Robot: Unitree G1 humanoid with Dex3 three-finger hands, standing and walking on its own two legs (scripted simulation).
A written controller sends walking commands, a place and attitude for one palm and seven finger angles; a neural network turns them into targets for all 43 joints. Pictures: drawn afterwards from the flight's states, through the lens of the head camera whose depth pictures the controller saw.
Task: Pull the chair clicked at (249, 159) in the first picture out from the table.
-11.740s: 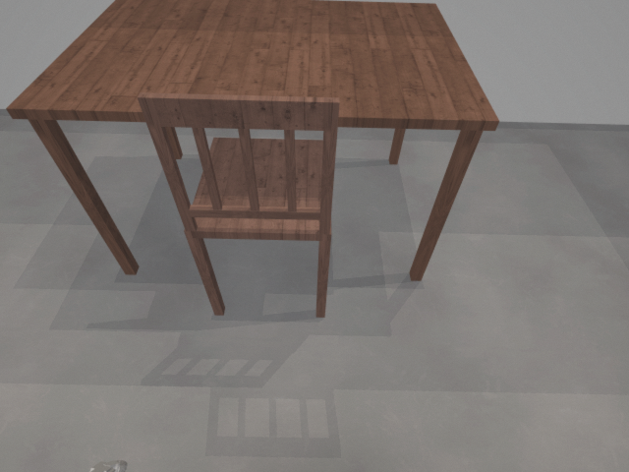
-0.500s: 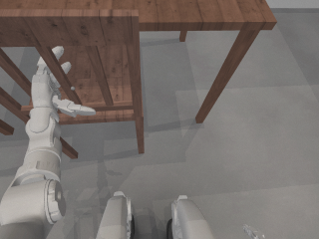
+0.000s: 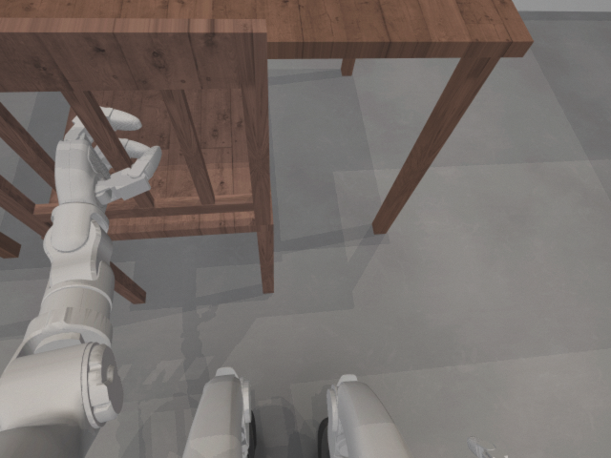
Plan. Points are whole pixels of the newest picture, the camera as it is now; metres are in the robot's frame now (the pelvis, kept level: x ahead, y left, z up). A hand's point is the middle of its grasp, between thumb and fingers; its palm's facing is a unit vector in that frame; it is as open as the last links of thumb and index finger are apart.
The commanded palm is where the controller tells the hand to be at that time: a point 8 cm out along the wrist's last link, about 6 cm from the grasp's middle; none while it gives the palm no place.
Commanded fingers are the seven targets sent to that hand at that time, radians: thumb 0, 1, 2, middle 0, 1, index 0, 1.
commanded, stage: hook a spindle and tug to test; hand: left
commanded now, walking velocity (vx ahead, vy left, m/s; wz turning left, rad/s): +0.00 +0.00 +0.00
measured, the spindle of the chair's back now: (118, 157) +0.49 +0.24 +0.03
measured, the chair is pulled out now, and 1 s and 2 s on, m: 0.00 0.03 0.16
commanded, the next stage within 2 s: step backward, pulling the chair out in 0.70 s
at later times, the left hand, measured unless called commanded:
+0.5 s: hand (137, 173) +0.46 +0.20 +0.04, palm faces +0.11 -0.99 -0.03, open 5.0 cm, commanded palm +0.41 +0.25 +0.04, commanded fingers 0.00 0.90 0.90 -0.50 -1.45 -0.50 -1.45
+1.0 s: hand (135, 183) +0.44 +0.20 +0.05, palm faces +0.22 -0.96 -0.14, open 5.0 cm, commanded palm +0.41 +0.25 +0.05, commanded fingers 0.00 0.90 0.90 -0.50 -1.45 -0.50 -1.45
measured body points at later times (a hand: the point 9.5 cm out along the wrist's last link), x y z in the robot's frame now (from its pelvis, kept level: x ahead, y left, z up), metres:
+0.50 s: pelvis +0.01 +0.00 +0.01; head +0.15 +0.02 +0.44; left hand +0.45 +0.26 +0.04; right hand +0.08 -0.26 -0.11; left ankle +0.06 +0.11 -0.61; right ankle +0.02 -0.11 -0.61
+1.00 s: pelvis +0.02 +0.01 +0.08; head +0.14 +0.02 +0.51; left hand +0.42 +0.25 +0.06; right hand +0.11 -0.25 -0.05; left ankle +0.06 +0.11 -0.61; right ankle +0.02 -0.11 -0.61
